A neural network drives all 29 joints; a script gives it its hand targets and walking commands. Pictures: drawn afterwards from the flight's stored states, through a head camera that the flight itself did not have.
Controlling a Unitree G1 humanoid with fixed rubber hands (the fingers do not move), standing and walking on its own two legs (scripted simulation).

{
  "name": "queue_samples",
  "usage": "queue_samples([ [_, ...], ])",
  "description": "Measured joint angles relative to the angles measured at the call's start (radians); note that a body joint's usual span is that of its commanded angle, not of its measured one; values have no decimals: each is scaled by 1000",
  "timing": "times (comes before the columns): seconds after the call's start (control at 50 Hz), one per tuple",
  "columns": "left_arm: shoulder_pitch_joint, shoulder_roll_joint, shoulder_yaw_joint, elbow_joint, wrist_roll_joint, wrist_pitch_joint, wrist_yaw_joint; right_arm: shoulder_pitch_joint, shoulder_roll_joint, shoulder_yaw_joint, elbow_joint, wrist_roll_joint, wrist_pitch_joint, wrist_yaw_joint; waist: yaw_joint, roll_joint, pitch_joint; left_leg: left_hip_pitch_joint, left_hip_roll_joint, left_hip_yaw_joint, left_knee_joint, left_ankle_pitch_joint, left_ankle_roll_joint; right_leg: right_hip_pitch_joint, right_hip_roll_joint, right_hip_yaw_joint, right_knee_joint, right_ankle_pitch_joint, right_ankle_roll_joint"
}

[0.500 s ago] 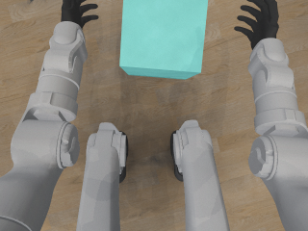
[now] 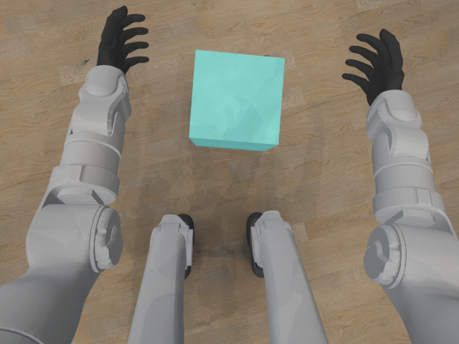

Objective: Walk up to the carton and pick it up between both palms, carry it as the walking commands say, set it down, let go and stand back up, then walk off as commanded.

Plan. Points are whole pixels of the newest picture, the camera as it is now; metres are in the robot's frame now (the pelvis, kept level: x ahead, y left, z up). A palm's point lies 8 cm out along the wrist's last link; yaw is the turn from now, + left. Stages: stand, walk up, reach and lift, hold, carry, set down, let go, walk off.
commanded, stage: set down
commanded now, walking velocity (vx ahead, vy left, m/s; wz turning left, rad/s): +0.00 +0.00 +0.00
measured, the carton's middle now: (234, 107) +0.54 -0.05 -0.47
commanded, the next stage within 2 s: let go in 0.32 s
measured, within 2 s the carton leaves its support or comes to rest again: neither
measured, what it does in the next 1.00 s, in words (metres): rises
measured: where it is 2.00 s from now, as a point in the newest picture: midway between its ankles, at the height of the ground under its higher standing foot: (221, 256)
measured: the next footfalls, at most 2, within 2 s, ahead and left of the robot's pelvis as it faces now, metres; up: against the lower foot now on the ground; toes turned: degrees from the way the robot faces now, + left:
none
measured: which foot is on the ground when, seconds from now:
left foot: down 0.00-1.00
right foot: down 0.00-1.00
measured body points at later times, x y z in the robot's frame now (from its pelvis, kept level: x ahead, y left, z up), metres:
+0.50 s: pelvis +0.03 +0.00 +0.09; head +0.31 -0.01 +0.44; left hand +0.51 +0.16 -0.03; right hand +0.47 -0.25 -0.03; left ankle +0.08 +0.13 -0.55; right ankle +0.08 -0.12 -0.55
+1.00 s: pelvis +0.09 +0.00 +0.17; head +0.20 +0.01 +0.61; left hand +0.34 +0.22 +0.08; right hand +0.31 -0.24 +0.09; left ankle +0.08 +0.13 -0.55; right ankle +0.08 -0.12 -0.55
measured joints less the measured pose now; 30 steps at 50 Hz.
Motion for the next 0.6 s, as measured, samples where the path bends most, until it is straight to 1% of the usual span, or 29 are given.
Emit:
queue_samples([
  [0.18,46,-24,28,-12,32,-15,-16,43,20,-24,-7,-33,-19,21,1,-1,-6,169,7,5,-224,74,7,166,-5,10,-221,75,1],
  [0.26,58,-39,45,2,57,-24,-24,53,29,-39,9,-64,-31,31,2,2,-7,238,10,5,-313,106,9,235,-8,11,-311,107,1],
  [0.34,54,-55,69,30,92,-35,-28,46,37,-57,40,-99,-43,38,3,6,-5,281,13,2,-369,126,10,280,-8,10,-371,128,0],
  [0.4,65,-72,87,27,123,-39,-25,56,44,-65,46,-124,-49,41,7,6,-1,301,15,-1,-395,133,9,301,-8,7,-399,136,-2],
  [0.46,113,-94,87,-7,149,-40,-12,100,53,-64,20,-146,-51,47,13,4,0,321,15,-1,-416,136,9,321,-8,7,-418,138,-4],
  [0.5,173,-108,74,-50,158,-39,1,152,59,-51,-17,-157,-50,54,17,0,-1,342,16,1,-430,135,9,340,-9,9,-428,136,-6],
  [0.56,307,-128,41,-144,158,-39,17,269,64,-7,-99,-164,-48,67,20,-8,0,396,16,4,-460,133,8,390,-11,12,-451,131,-10],
  [0.6,413,-134,17,-215,148,-38,18,363,66,27,-161,-158,-44,73,20,-13,4,451,17,4,-490,133,7,442,-11,12,-477,130,-14],
])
